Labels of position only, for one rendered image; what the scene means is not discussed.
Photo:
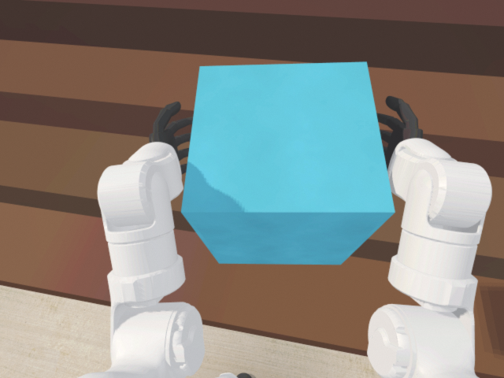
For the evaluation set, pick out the robot right hand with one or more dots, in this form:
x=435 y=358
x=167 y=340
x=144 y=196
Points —
x=407 y=129

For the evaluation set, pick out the robot left upper arm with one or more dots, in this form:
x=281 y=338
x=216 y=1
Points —
x=160 y=341

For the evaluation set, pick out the carton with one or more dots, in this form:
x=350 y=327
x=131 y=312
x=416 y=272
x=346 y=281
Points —
x=286 y=163

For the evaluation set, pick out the robot left hand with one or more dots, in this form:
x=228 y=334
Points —
x=164 y=132

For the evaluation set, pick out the robot right upper arm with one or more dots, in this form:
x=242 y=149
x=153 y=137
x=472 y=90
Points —
x=414 y=342

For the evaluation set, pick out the left robot forearm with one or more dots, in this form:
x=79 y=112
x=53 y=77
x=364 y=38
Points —
x=135 y=202

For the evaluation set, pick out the right robot forearm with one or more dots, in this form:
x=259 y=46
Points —
x=446 y=204

